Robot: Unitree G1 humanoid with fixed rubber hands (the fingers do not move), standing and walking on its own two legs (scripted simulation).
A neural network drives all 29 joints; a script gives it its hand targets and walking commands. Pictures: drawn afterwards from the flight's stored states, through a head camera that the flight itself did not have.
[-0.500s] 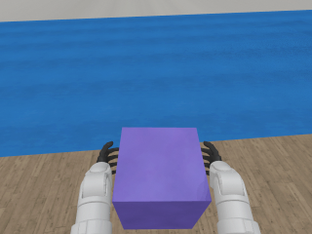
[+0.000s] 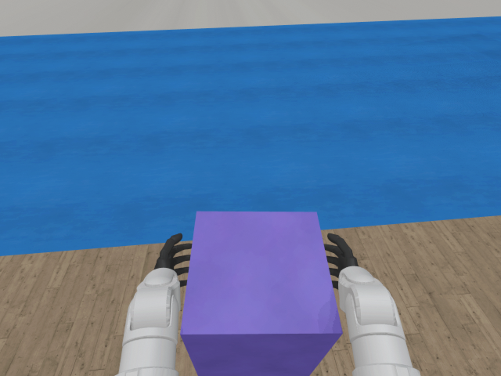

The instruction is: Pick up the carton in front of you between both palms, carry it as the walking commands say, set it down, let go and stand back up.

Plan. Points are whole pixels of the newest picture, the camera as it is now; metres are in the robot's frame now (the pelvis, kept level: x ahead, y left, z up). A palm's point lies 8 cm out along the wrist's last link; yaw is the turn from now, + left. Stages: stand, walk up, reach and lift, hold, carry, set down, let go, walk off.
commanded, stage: hold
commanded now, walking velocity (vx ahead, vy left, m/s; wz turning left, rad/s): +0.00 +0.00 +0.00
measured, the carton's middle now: (255, 297) +0.28 +0.00 -0.03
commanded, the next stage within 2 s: carry in 0.12 s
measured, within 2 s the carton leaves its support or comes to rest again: neither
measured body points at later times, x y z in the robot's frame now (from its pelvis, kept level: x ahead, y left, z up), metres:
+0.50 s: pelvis +0.06 +0.02 -0.01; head +0.02 +0.02 +0.44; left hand +0.34 +0.18 +0.08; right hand +0.35 -0.12 +0.08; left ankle +0.02 +0.13 -0.74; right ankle +0.03 -0.12 -0.73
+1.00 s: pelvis +0.32 +0.07 +0.00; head +0.30 +0.07 +0.45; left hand +0.56 +0.21 +0.06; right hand +0.54 -0.09 +0.06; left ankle +0.24 +0.12 -0.74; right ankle +0.26 -0.06 -0.67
